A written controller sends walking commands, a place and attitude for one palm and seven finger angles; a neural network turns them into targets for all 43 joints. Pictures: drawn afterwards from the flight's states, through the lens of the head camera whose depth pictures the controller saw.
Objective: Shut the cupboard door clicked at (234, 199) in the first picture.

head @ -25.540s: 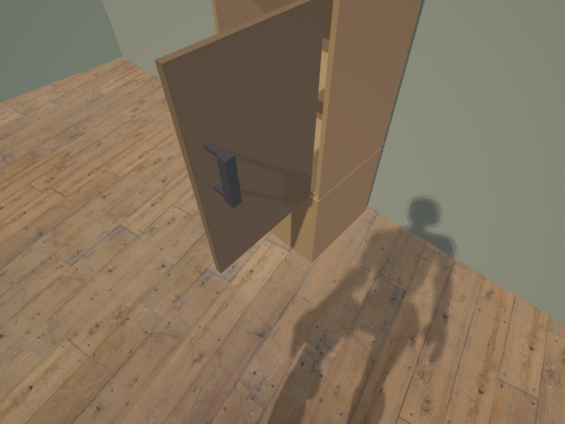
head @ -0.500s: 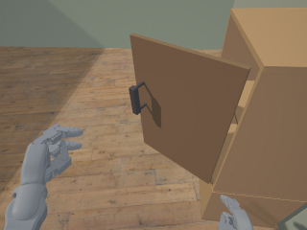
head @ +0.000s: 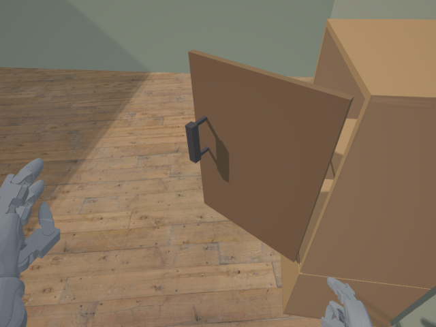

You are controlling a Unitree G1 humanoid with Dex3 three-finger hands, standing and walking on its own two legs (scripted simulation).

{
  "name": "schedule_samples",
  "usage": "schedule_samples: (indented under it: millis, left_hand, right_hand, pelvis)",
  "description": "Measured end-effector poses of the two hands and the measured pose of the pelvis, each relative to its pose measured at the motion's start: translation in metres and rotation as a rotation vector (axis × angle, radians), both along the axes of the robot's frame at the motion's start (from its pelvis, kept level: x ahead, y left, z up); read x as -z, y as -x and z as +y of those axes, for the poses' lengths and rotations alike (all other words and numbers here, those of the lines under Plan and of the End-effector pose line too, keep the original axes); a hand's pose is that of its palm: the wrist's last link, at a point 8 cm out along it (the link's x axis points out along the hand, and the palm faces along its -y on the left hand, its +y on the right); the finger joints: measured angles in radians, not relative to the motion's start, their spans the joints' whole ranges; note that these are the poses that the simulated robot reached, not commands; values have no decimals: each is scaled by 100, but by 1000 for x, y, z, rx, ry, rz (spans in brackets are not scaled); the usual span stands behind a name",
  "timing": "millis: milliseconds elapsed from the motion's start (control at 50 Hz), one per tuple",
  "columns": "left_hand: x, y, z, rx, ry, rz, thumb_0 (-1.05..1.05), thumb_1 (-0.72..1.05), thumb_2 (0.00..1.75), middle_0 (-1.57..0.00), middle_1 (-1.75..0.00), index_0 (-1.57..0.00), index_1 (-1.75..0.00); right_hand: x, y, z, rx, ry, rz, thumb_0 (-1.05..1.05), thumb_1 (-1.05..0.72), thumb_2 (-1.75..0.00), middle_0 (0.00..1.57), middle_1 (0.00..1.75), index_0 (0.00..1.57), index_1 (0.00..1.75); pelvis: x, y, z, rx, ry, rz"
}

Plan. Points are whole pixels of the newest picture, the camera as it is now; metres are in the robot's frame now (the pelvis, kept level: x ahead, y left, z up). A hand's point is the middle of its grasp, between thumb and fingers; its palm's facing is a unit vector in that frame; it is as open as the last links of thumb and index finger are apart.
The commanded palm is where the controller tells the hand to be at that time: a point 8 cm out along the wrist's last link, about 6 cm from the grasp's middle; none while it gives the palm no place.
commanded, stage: draw the hand back to the body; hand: left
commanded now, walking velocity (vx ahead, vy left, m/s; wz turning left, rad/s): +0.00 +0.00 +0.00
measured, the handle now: (199, 139) +0.61 +0.14 +0.01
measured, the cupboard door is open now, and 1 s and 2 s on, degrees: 58 58 58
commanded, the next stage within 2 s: step back with the hand held close in 0.08 s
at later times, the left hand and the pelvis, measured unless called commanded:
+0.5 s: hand (58, 228) +0.20 +0.26 +0.15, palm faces +0.37 -0.80 -0.48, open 7.4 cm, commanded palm +0.14 +0.31 +0.17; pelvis +0.00 +0.01 -0.01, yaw -1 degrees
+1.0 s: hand (18, 258) +0.15 +0.29 +0.16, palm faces +0.44 -0.78 -0.45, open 7.4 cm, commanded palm +0.09 +0.32 +0.17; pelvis -0.06 +0.02 -0.02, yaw -2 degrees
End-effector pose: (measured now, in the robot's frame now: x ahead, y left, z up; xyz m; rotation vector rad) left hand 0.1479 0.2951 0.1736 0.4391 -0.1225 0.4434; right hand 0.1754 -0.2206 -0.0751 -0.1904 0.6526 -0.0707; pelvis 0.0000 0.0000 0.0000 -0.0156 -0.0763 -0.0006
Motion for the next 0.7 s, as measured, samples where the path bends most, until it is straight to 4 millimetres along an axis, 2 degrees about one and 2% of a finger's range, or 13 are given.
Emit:
schedule_samples:
  millis: [240, 320, 460, 580, 700]
  left_hand:
    - [-8, -3, -4, 7, -33, -3, 1, 89, 90, -21, -30, -22, -30]
    - [-10, -5, 0, 11, -67, -19, 1, 89, 90, -21, -30, -22, -30]
    - [-1, -12, 3, 59, -94, 14, 1, 89, 90, -21, -30, -21, -30]
    - [-2, -10, 10, 91, -126, 11, 1, 89, 90, -21, -30, -22, -30]
    - [-3, 3, 17, 108, -141, -28, 1, 89, 90, -21, -30, -22, -30]
  right_hand:
    - [5, 4, -1, -1, -23, 19, 1, -90, -90, 20, 30, 20, 30]
    - [8, 8, -9, 29, -10, 51, 1, -90, -90, 20, 30, 20, 30]
    - [14, 21, -26, 122, 37, 113, 1, -90, -90, 20, 30, 20, 30]
    - [9, 34, -27, 165, 66, 125, 1, -90, -90, 20, 30, 20, 30]
    - [3, 48, -18, 165, 83, 104, 1, -90, -90, 20, 30, 20, 30]
  pelvis:
    - [0, -1, -5, 4, 1, 10]
    - [1, -1, -4, 0, 10, 52]
    - [5, 0, 5, 9, 2, 95]
    - [8, 9, 11, 21, -3, 103]
    - [11, 24, 17, 28, 4, 108]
